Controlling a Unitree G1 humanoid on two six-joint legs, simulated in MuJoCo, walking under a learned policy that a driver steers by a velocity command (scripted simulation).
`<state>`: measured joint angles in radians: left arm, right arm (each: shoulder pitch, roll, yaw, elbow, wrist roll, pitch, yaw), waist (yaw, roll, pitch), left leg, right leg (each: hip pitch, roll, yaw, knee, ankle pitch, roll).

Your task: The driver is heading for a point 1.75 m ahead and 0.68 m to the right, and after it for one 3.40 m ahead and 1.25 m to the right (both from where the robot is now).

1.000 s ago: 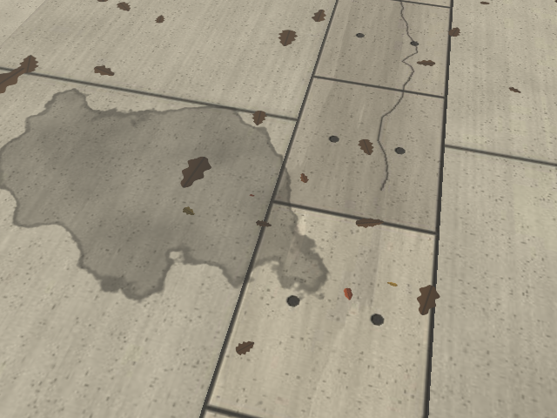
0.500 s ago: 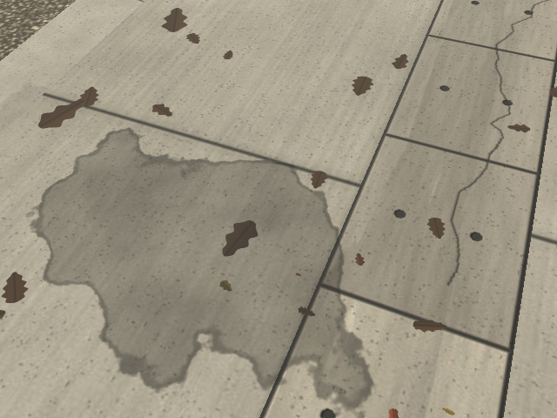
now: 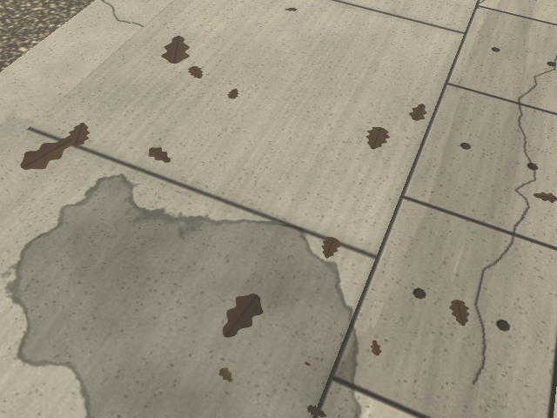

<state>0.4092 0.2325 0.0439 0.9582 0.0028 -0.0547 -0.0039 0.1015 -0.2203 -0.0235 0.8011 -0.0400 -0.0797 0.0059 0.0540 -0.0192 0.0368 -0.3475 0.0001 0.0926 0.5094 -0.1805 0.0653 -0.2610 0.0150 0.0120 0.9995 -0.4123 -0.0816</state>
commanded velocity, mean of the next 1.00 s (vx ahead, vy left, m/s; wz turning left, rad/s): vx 0.50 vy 0.00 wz -0.50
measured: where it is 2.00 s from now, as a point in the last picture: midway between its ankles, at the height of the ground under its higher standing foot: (444, 257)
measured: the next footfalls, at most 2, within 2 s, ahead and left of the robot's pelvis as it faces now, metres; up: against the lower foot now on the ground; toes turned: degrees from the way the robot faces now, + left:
right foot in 0.46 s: +0.35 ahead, -0.13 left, +0.00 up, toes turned -21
left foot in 1.00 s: +0.71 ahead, -0.13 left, +0.00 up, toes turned -32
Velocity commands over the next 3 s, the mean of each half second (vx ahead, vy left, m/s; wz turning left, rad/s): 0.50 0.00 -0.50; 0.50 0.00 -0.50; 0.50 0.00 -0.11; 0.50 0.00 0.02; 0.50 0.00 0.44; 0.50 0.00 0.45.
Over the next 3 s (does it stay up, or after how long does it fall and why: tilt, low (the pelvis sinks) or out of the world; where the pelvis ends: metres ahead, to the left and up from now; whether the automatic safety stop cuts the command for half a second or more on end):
stays up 1.42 -0.63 0.01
